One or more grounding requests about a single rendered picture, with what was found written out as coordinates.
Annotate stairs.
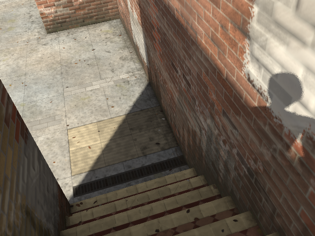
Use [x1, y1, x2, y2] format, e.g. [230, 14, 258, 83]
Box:
[60, 167, 280, 236]

